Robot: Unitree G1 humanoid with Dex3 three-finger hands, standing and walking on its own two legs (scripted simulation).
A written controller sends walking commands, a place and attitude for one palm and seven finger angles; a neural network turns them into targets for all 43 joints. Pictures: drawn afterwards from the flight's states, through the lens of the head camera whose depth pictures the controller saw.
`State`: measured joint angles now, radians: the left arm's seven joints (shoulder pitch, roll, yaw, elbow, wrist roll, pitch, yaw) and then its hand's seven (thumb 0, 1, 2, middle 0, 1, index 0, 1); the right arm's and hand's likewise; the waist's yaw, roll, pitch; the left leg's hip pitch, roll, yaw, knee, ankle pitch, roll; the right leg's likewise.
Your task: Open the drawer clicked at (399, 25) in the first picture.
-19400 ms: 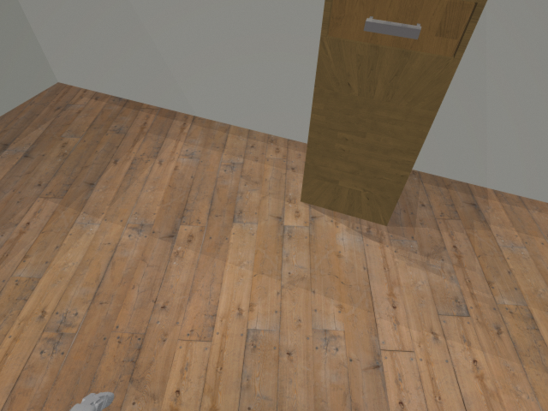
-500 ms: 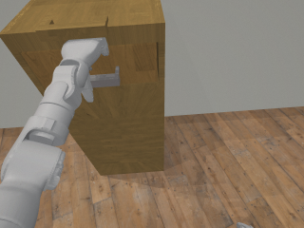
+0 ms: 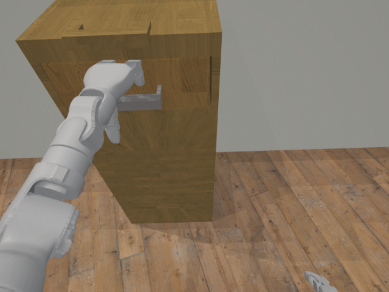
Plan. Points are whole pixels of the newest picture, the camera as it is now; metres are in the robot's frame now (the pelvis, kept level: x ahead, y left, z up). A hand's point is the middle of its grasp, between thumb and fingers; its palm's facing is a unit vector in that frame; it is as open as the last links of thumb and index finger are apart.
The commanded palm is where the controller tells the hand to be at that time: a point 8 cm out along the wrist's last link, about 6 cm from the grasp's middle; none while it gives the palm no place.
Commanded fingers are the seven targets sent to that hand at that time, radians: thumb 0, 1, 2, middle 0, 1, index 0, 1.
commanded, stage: lower the fingers behind the handle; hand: left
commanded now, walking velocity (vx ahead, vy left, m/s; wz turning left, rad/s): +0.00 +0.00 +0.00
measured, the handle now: (130, 96) +0.53 +0.18 +0.12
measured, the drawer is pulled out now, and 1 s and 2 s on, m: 0.00 0.00 0.00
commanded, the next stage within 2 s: close the thumb around the handle in 1.40 s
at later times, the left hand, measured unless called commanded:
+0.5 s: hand (121, 107) +0.48 +0.19 +0.12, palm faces -0.01 -0.03 -1.00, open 13.8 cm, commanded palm +0.46 +0.20 +0.19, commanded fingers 0.00 -0.50 0.30 -0.30 -1.20 -0.30 -1.20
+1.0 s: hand (123, 117) +0.48 +0.19 +0.09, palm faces -0.01 +0.00 -1.00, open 13.8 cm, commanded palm +0.46 +0.19 +0.16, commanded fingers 0.00 -0.50 0.30 -0.30 -1.20 -0.30 -1.20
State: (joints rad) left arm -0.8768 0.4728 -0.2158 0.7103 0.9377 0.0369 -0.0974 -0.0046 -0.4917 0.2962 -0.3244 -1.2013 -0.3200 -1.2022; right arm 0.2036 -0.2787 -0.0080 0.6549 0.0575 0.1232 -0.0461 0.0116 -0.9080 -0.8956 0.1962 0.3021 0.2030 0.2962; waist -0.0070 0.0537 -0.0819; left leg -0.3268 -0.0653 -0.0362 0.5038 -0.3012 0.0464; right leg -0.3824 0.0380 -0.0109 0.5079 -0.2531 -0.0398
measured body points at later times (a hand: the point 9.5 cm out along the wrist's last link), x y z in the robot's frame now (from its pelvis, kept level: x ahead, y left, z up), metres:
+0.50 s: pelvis +0.00 +0.00 +0.00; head +0.05 -0.02 +0.44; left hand +0.47 +0.19 +0.18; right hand +0.08 -0.26 -0.14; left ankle -0.04 +0.09 -0.74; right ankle +0.00 -0.09 -0.74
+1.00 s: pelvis +0.00 +0.00 -0.01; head +0.06 -0.02 +0.44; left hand +0.47 +0.19 +0.15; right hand +0.09 -0.26 -0.14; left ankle -0.04 +0.09 -0.74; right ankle +0.00 -0.09 -0.74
